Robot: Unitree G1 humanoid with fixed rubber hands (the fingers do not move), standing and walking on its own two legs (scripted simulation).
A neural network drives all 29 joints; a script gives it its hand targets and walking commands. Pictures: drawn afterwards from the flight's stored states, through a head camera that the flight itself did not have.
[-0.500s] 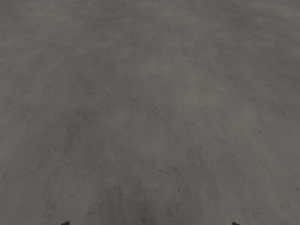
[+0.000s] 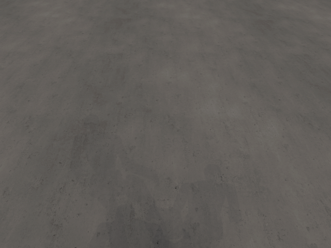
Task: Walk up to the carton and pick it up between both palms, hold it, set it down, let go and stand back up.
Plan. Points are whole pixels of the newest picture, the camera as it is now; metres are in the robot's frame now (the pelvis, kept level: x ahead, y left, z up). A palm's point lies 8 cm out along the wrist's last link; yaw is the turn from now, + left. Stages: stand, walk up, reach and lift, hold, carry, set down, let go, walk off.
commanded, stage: stand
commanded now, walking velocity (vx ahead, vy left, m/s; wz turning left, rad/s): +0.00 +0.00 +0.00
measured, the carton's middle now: out of the picture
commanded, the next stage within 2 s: none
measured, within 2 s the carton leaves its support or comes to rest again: neither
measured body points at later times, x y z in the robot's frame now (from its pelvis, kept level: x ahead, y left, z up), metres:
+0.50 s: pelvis +0.00 +0.00 +0.00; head +0.01 +0.00 +0.45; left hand +0.09 +0.26 -0.11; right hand +0.10 -0.25 -0.12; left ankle +0.02 +0.12 -0.73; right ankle +0.01 -0.12 -0.73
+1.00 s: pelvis +0.00 +0.00 +0.00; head +0.01 +0.00 +0.45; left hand +0.08 +0.26 -0.12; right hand +0.09 -0.26 -0.12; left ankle +0.02 +0.12 -0.73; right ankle +0.01 -0.12 -0.73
